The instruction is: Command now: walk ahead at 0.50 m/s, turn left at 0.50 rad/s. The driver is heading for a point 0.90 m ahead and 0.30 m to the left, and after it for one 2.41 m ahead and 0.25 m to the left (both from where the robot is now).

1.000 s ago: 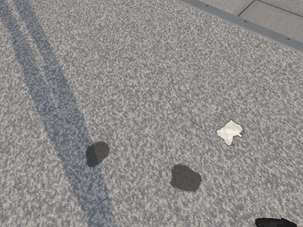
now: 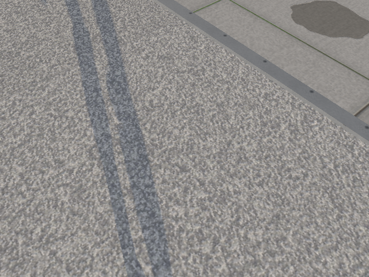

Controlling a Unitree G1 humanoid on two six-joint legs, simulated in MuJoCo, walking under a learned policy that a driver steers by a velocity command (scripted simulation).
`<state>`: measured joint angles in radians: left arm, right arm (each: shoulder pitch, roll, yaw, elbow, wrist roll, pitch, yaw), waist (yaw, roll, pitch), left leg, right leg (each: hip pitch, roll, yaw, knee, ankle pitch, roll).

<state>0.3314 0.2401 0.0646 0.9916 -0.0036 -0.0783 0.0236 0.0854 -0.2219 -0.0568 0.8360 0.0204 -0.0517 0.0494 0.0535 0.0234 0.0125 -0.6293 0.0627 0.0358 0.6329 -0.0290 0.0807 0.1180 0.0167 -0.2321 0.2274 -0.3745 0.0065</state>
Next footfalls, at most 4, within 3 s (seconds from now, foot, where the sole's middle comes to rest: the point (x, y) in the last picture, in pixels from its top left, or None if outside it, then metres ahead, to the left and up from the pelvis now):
0.06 left None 0.21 0.10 -0.76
0.54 right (209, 263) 0.52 -0.04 -0.76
1.06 left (111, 229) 0.63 0.33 -0.76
1.62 right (119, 148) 1.02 0.37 -0.76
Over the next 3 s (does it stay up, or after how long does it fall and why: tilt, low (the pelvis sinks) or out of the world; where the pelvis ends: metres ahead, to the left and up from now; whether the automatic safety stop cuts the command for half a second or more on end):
stays up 1.54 0.54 0.01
